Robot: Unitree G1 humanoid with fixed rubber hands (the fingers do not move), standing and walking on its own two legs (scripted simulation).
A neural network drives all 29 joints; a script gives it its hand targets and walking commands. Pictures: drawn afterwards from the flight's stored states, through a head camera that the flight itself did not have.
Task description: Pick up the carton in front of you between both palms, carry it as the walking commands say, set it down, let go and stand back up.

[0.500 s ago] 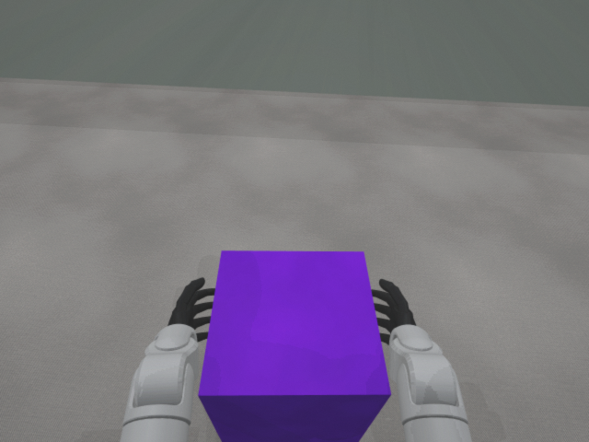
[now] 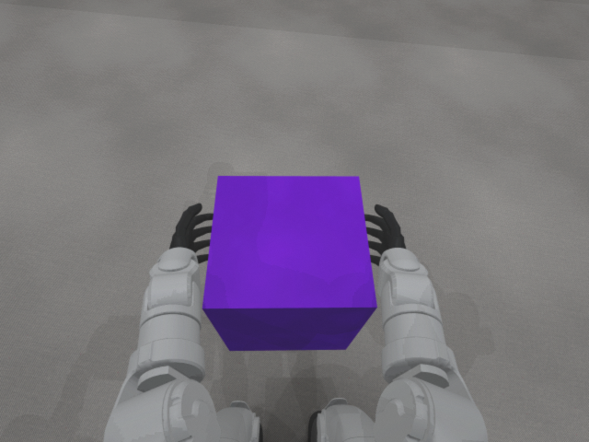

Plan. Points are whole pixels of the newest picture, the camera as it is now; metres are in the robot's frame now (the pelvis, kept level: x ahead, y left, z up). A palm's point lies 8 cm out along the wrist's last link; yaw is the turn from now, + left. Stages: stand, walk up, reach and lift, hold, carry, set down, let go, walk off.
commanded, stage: set down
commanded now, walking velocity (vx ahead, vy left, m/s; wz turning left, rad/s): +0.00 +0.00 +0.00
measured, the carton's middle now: (288, 271) +0.38 +0.01 -0.08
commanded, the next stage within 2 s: none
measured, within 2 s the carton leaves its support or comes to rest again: neither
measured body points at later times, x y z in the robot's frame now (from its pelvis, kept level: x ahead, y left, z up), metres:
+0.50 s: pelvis +0.00 +0.01 -0.13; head +0.23 +0.01 +0.26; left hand +0.44 +0.16 -0.20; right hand +0.44 -0.14 -0.21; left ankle +0.06 +0.11 -0.70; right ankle +0.08 -0.10 -0.70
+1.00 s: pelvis -0.03 +0.00 -0.26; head +0.28 +0.01 +0.07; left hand +0.48 +0.17 -0.37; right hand +0.48 -0.13 -0.37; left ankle +0.06 +0.11 -0.70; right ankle +0.08 -0.10 -0.70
